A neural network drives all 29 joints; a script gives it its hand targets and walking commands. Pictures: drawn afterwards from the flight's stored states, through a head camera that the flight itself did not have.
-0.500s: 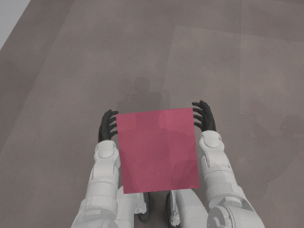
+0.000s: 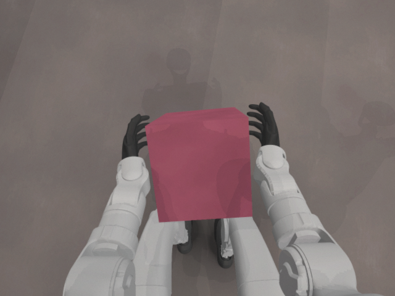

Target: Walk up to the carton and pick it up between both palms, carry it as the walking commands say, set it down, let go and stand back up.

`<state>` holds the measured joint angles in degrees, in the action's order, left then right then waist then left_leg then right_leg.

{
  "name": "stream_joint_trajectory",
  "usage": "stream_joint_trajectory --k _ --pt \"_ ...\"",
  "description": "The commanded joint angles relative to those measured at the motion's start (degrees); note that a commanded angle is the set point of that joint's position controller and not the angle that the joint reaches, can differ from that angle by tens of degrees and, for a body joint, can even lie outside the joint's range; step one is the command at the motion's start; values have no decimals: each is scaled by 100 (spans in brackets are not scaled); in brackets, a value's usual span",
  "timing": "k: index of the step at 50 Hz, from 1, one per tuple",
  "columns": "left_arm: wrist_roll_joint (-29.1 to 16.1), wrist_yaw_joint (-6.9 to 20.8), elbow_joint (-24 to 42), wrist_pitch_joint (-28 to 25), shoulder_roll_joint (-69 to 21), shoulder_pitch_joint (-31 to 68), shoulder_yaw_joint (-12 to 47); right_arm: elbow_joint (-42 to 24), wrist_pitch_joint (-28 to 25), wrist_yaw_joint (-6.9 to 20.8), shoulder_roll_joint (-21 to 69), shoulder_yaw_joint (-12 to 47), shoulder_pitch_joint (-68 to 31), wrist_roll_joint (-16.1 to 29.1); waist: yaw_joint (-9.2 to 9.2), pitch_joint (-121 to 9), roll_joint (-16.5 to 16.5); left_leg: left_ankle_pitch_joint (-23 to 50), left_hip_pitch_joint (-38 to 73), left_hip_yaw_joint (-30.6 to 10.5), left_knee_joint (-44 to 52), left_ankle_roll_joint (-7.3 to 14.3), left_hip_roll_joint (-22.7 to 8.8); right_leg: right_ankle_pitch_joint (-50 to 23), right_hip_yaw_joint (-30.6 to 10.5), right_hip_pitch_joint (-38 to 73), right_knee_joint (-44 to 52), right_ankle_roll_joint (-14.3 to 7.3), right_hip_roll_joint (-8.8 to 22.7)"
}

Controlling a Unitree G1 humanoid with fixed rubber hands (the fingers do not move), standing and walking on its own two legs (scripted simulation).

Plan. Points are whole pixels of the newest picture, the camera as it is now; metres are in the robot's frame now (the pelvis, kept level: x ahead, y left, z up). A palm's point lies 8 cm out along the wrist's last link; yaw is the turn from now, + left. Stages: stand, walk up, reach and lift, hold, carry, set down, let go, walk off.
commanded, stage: set down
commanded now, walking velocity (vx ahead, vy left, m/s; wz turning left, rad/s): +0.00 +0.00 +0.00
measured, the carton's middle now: (202, 156) +0.38 +0.00 -0.22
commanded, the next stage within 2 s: none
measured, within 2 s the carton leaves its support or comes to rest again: neither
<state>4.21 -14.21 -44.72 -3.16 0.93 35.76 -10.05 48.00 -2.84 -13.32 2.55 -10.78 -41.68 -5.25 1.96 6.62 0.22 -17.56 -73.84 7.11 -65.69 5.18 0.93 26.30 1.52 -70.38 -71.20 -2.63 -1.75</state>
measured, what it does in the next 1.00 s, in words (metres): lowers itself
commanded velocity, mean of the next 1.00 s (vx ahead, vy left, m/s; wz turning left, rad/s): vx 0.00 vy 0.00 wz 0.00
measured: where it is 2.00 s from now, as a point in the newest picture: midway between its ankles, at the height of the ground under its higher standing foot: (203, 243)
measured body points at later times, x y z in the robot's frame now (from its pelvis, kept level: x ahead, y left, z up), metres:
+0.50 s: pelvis -0.01 +0.01 -0.06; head +0.28 +0.01 +0.28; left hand +0.43 +0.15 -0.21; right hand +0.44 -0.14 -0.19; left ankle +0.12 +0.07 -0.62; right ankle +0.06 -0.10 -0.62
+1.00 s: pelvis -0.02 +0.01 -0.16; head +0.29 +0.00 +0.17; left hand +0.48 +0.13 -0.30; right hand +0.48 -0.15 -0.28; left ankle +0.12 +0.07 -0.62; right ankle +0.06 -0.10 -0.62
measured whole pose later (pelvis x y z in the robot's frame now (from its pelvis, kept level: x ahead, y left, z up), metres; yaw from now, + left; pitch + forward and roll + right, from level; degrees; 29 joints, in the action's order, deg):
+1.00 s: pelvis -0.02 +0.01 -0.16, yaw -3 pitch +36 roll -1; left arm 0.8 -15.5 -51.9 4.9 5.2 61.6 -15.6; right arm 55.6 3.7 -15.7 -3.4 -14.3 -67.1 -1.3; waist 2.0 6.6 0.2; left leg -25.4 -111.5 6.6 -100.3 5.2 0.9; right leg 34.5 1.5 -107.2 -105.1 -1.5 -3.4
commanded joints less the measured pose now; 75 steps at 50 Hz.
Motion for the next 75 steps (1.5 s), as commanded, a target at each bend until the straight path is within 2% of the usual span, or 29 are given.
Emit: stream_joint_trajectory --k 1,2,5,6,12,14,19,21,22,25,28,31,34,43,44,48,49,51,54,55,56,59,60,62,66,71,72,73,75 --pt "-280 316 626 -340 -830 2397 928 -613 -365 431 790 1271 -2048 647 -514 -4306 -18 1071 3019 -1682 47 -306 452 -746 -741 -360 621 -24 -477" --pt "-354 313 720 -343 -828 2530 1001 -583 -359 423 773 1242 -1965 624 -373 -4398 -59 1181 3060 -1668 -29 -304 477 -825 -707 -387 613 -23 -479" --pt "-370 277 682 -324 -776 2538 1068 -529 -336 425 721 1193 -1914 636 -328 -4631 -110 1417 3017 -1733 -150 -325 454 -960 -716 -671 421 -36 -480" --pt "-348 266 633 -290 -824 2589 991 -607 -340 433 632 1161 -2056 669 -407 -4819 -186 1411 3164 -1771 -226 -322 449 -879 -710 -876 331 -38 -500" --pt "-424 192 768 -198 -778 2928 1070 -570 -261 434 540 1138 -2231 758 -325 -5207 -202 1513 3012 -1793 -573 -303 441 -891 -683 -1200 -1 -24 -510" --pt "-399 165 866 -138 -814 3048 1123 -807 -236 458 597 1312 -2498 897 -494 -5578 -176 1741 3137 -1813 -712 -290 435 -946 -644 -1292 -156 -19 -549" --pt "-417 155 641 -25 -791 3384 1038 -740 -115 438 655 1311 -2857 943 -488 -5321 -102 1074 2552 -1726 -975 -264 490 -518 -638 -1538 -409 31 -546" --pt "-326 155 440 36 -696 3509 895 -331 -50 425 554 1113 -2756 806 -413 -5112 -219 946 2262 -1668 -1069 -287 500 -454 -612 -1768 -525 5 -557" --pt "-469 197 582 6 -888 3714 1118 -506 -52 453 700 1201 -2909 855 -304 -5339 -179 984 2343 -1749 -1121 -296 517 -533 -567 -1737 -652 12 -581" --pt "-416 202 401 67 -790 3935 938 -302 8 443 594 1029 -3087 777 -323 -5191 -235 806 2015 -1678 -1328 -324 525 -316 -570 -1951 -813 3 -577" --pt "-524 260 243 113 -1101 4176 1150 -426 44 483 954 1266 -3473 887 -378 -5429 -227 816 1949 -1639 -1495 -300 550 -295 -520 -2010 -984 41 -590" --pt "-625 305 660 56 -1283 4741 1299 -351 72 545 1329 1432 -3723 973 -387 -5672 -228 1004 1834 -1545 -1753 -315 585 -407 -532 -2037 -1188 29 -632" --pt "-548 343 314 155 -1320 4902 1189 -190 162 574 1382 1302 -3938 827 -328 -5532 -180 680 1511 -1546 -1942 -335 636 -136 -504 -2324 -1391 66 -628" --pt "-463 747 212 365 -2448 6191 1252 248 474 992 2957 1410 -4943 704 -381 -5916 -96 676 754 -1419 -2649 -362 751 -220 -481 -2641 -2165 86 -732" --pt "-455 804 213 402 -2609 6349 1359 371 504 1050 3118 1367 -4955 663 -282 -5869 -188 628 711 -1426 -2727 -388 747 -189 -453 -2853 -2261 74 -763" --pt "-360 1034 182 574 -3166 6778 1425 310 700 1250 3755 1512 -5486 580 -365 -6114 0 584 331 -1329 -3085 -370 768 -201 -453 -2858 -2563 104 -821" --pt "-412 1104 263 610 -3211 6916 1467 439 772 1304 3867 1447 -5333 491 -285 -6110 67 674 241 -1331 -3182 -389 775 -301 -417 -2887 -2643 116 -828" --pt "-328 1188 192 700 -3315 6980 1397 402 856 1421 4157 1576 -5520 564 -563 -6267 95 784 255 -1307 -3311 -376 738 -343 -431 -2974 -2776 145 -860" --pt "-415 1316 400 806 -3521 7150 1507 209 967 1558 4380 1730 -5729 655 -634 -6457 189 887 209 -1231 -3529 -378 734 -403 -368 -3076 -2956 170 -862" --pt "-388 1350 298 848 -3464 7183 1401 178 1010 1585 4374 1786 -5919 713 -793 -6487 224 804 147 -1174 -3584 -380 736 -289 -370 -3121 -2996 193 -862" --pt "-335 1384 239 897 -3471 7210 1320 344 1062 1628 4461 1644 -5845 648 -731 -6232 261 644 -49 -1177 -3621 -380 719 -183 -342 -3256 -3036 185 -861" --pt "-396 1506 330 964 -3502 7418 1296 51 1110 1701 4482 1732 -6216 718 -836 -6293 437 723 -196 -1141 -3794 -355 714 -244 -298 -3349 -3217 202 -866" --pt "-397 1513 422 976 -3432 7619 1301 29 1133 1675 4452 1703 -6259 732 -826 -6516 321 716 -113 -1097 -3915 -376 678 -201 -315 -3311 -3281 198 -855" --pt "-326 1591 200 1077 -3411 7685 1152 503 1243 1737 4430 1375 -6121 563 -736 -5919 310 388 -365 -1080 -3903 -389 691 80 -258 -3717 -3340 172 -873" --pt "-304 1782 226 1148 -3325 7742 1045 324 1299 1789 4502 1382 -6340 537 -863 -6043 411 527 -679 -1012 -4136 -371 650 -135 -293 -3576 -3526 191 -838" --pt "-333 1967 144 1226 -3424 7804 1036 401 1369 1830 4338 1215 -6398 365 -733 -5818 349 445 -917 -982 -4269 -408 624 -73 -210 -3790 -3741 157 -837" --pt "-307 1985 44 1256 -3343 7739 1002 368 1380 1835 4290 1230 -6517 413 -818 -5770 360 499 -891 -967 -4324 -401 618 -78 -225 -3786 -3791 172 -817" --pt "-291 1998 -83 1313 -3326 7752 976 489 1420 1836 4260 1204 -6509 360 -763 -5680 456 344 -887 -991 -4333 -410 603 70 -201 -3782 -3796 168 -804" --pt "-3 2053 -518 1417 -3215 7407 668 834 1515 1927 4256 1037 -6379 253 -945 -4908 404 107 -1139 -965 -4309 -373 575 379 -241 -4231 -3740 178 -806"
